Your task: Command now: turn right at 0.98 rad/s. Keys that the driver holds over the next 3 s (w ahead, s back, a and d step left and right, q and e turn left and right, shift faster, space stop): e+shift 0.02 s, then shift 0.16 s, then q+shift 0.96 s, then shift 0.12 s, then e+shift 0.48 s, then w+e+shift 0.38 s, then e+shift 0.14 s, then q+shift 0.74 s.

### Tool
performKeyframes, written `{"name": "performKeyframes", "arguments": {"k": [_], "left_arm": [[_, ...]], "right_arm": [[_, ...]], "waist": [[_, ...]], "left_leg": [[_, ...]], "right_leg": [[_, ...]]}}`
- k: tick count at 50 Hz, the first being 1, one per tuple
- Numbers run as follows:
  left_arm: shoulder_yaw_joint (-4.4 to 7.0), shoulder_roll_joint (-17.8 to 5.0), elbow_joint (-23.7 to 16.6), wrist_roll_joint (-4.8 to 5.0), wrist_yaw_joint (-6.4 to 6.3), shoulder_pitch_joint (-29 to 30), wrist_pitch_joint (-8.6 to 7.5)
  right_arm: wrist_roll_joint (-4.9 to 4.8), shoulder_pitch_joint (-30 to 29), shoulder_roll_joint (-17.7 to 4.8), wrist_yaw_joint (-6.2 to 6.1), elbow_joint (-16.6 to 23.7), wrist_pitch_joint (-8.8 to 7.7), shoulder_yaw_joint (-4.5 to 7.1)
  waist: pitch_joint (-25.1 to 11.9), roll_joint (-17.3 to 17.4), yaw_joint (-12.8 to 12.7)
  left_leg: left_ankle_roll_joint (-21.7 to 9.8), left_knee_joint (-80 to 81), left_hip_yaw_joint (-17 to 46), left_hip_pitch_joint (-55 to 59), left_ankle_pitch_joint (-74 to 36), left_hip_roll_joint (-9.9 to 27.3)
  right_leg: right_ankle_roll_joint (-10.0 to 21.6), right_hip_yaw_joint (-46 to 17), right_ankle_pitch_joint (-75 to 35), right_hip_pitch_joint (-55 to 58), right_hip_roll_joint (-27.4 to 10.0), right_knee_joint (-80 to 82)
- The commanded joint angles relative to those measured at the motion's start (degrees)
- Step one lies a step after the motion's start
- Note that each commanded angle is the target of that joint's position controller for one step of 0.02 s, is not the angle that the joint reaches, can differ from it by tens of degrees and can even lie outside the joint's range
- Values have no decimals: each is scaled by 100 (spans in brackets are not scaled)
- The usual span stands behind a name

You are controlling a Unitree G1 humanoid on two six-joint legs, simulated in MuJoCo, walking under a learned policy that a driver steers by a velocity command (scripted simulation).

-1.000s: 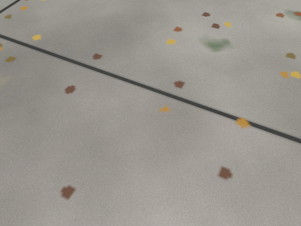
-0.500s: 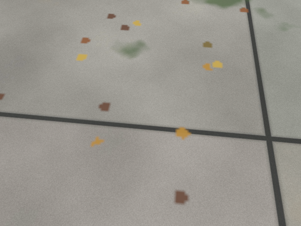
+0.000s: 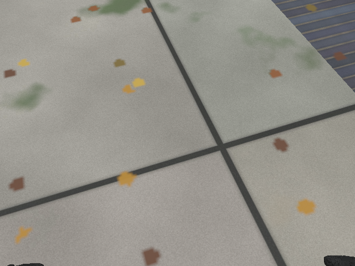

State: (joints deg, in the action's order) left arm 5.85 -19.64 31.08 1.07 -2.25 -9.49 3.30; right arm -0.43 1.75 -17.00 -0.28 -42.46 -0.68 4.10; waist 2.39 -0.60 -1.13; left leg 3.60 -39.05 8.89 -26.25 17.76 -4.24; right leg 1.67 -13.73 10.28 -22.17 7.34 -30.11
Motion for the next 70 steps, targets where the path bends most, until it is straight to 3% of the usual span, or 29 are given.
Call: {"name": "performKeyframes", "arguments": {"k": [1, 3, 4, 5, 7, 10, 13, 16, 19, 20, 21, 22, 23, 26, 31, 36, 38, 39, 40, 41, 43, 50, 60, 61, 63, 64, 65, 67, 70], "left_arm": [[289, -929, -491, 22, -2, 244, -42], [180, -638, -499, 25, 12, 227, -22], [60, -269, -464, -26, 41, -182, -23], [146, -616, -553, -48, 57, -156, -112], [287, -1079, -207, -66, 75, -283, -137], [70, -478, -137, -75, 65, -126, -103], [-209, 157, -152, -203, 91, 17, -180], [-68, -194, -84, -72, 71, 181, -235], [35, -382, 153, -25, 28, -332, -284], [89, -581, 179, -89, -13, -592, -276], [221, -1065, 269, -258, -19, -552, -217], [192, -843, 172, -391, 4, -326, -226], [78, -499, 73, -412, -10, -158, -274], [0, -217, 42, -159, -68, 448, -381], [129, -476, 238, -178, -77, 158, -305], [256, -760, 329, 50, 118, 258, -404], [215, -526, 484, 95, 183, 74, -465], [137, -287, 319, -100, 198, 65, -495], [9, -33, -96, -268, 155, 431, -528], [87, -396, -22, -221, 124, 741, -510], [119, -447, 58, -152, 35, 747, -500], [34, -204, 283, -173, 47, 488, -472], [91, -410, 447, -92, 220, 233, -649], [109, -437, 484, -120, 224, 153, -658], [183, -1032, 383, -355, 184, 380, -559], [114, -735, 337, -359, 191, 308, -589], [-3, -436, 297, -278, 177, 422, -597], [-202, -12, 370, -153, 198, 623, -579], [-51, -510, 423, -34, 204, 417, -390]], "right_arm": [[-22, 188, -626, 35, 327, -124, 213], [41, 606, -846, 30, 194, -132, 310], [136, 343, -1215, -10, 325, -60, 358], [335, 390, -1201, -8, 335, -62, 361], [171, -71, -644, -72, 557, -52, 206], [49, 163, -597, -137, 474, 26, 115], [57, 205, -341, -53, 352, 58, -16], [-60, 666, -1076, -7, 340, 178, 239], [-249, 632, -1058, -49, 425, 163, 272], [-230, 622, -845, -63, 469, 122, 221], [-208, 507, -484, -51, 659, 55, 142], [-173, 584, -680, -46, 632, 13, 196], [-150, 636, -951, -35, 578, 36, 322], [-137, 943, -677, -58, 440, 305, 333], [-143, 380, -340, 157, 955, 368, 156], [-139, 622, -630, 277, 1137, 520, 288], [-112, 1360, -900, 170, 951, 536, 473], [-117, 1800, -1655, 41, 996, 490, 689], [125, 1568, -2085, 65, 1198, 338, 686], [118, 1507, -1639, 137, 1219, 185, 567], [-59, 1017, -1305, 46, 1142, 102, 447], [-78, 568, -1231, -205, 1305, 255, 392], [-116, 312, -1108, -144, 1415, 368, 338], [-135, 359, -995, -147, 1397, 374, 284], [-90, 874, -708, -146, 1453, 336, 174], [30, 942, -1150, -170, 1351, 269, 288], [20, 897, -1268, -171, 1206, 258, 327], [124, 843, -719, -166, 1030, 298, 159], [127, 436, -333, -92, 1108, 212, 13]], "waist": [[-985, -1011, 141], [-1137, -650, 229], [-1107, 779, -138], [-837, 1758, -130], [-547, 849, -160], [-409, 529, 49], [-634, 934, 30], [-498, 1353, 304], [-689, 1117, 24], [-936, 754, -42], [-767, -938, 87], [-769, -1434, -24], [-673, -1079, -23], [-379, -786, 234], [-451, -854, -106], [-554, -905, 74], [-834, -335, 451], [-922, 1139, 571], [-1520, 2130, 435], [-1601, 1071, 728], [-811, 471, 323], [-819, 670, 84], [-974, 1184, 73], [-973, 1034, 33], [-666, -1442, 491], [-661, -1305, 371], [-579, -816, 342], [-506, -474, 380], [-300, -901, 154]], "left_leg": [[-118, 814, -63, 588, -163, -35], [-394, 1806, 103, 1704, -1065, 653], [-994, 2113, 1404, 2188, -1489, 1827], [-1866, 2403, 2662, 1790, -1755, 2557], [-1760, 2180, 1655, 1453, -1457, 2151], [-1595, 2086, 948, 1505, -1799, 1619], [-1409, 2019, 497, 1573, -1791, 1170], [-1511, 1845, 1055, 1764, -2019, 1230], [-1220, 1616, 1439, 1374, -2023, 1142], [-924, 1237, 1218, 689, -1388, 952], [-507, 353, 91, -430, -67, 256], [-240, -744, -470, -748, 1487, 163], [-70, -1916, -451, -918, 1694, 361], [198, -2639, -508, -1269, 874, 646], [229, -1345, -1021, -818, 317, 817], [-208, 17, -1486, 322, 18, 608], [-627, 1107, -1359, 1865, -1052, 315], [-1243, 1485, 505, 3189, -3689, 1371], [-2656, 1678, 2796, 3419, -4098, 2642], [-2637, 1926, 2387, 3194, -3200, 2585], [-1919, 2017, 1542, 2396, -1890, 1871], [-1583, 1871, 1373, 1579, -1659, 1164], [-1284, 1097, 2343, 1531, -1970, 874], [-1117, 877, 2209, 1341, -1622, 700], [-468, -1011, 583, -215, 1878, -657], [-151, -2289, 503, -382, 2058, -321], [-44, -2698, 566, -270, 1660, -197], [157, -2257, 511, 34, 1161, 34], [281, -492, -457, 528, 1079, 132]], "right_leg": [[781, -1885, -726, 821, -1238, 579], [422, -1448, 181, 333, -817, -106], [123, -454, 2015, -471, -41, -1284], [-181, 114, 2681, -1138, 151, -2642], [-437, 212, 1957, -1105, -273, -3744], [-608, 416, 1563, -1079, -242, -3957], [-694, 880, 1696, -112, -612, -1851], [-727, 1214, 1494, 337, -339, -386], [-325, 1014, 200, 1481, -457, 1150], [-87, 712, -301, 2285, -1069, 973], [557, -191, -1163, 2327, -2069, 893], [1216, -777, -1971, 2100, -2873, 1090], [1394, -684, -2553, 1988, -3016, 1119], [920, 479, -2732, 1962, -2410, 952], [965, 1224, -2443, 2033, -2370, 942], [672, 1665, -2406, 1757, -2609, 406], [106, 2270, -2092, 1014, -2199, -986], [-469, 2537, 451, -699, -1527, -2767], [-710, 1573, 3096, -2027, -633, -4187], [-625, 872, 2948, -2108, -831, -4511], [-421, 776, 1927, -2027, -1003, -3908], [-683, 749, 682, -1165, -478, -2302], [-444, 664, 235, 403, -400, 213], [-336, 673, -415, 913, -584, 785], [974, -1590, -1646, 1541, -2460, 1339], [1588, -2327, -1454, 1251, -2937, 1371], [1504, -1807, -1211, 1060, -2669, 1244], [965, -1039, -395, 967, -1937, 1200], [774, -587, -1054, 999, -1302, 1082]]}}
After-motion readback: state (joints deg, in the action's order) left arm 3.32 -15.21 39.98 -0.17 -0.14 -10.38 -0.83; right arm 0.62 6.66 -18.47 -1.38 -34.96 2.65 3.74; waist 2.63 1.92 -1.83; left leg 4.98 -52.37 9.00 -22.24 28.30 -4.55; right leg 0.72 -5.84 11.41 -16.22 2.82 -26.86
